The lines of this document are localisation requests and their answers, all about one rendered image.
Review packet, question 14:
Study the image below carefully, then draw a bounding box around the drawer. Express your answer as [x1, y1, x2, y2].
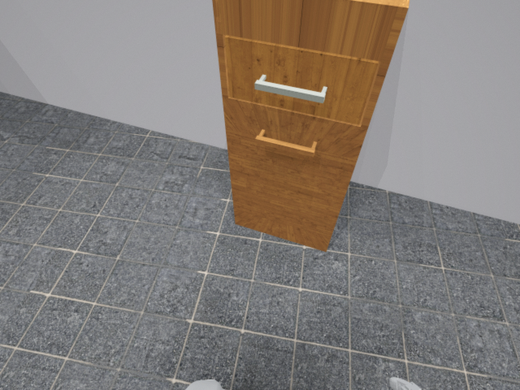
[225, 35, 379, 125]

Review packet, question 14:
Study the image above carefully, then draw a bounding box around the cabinet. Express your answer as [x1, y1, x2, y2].
[212, 0, 410, 252]

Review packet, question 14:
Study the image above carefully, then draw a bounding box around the handle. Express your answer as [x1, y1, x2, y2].
[255, 136, 315, 157]
[254, 75, 327, 103]

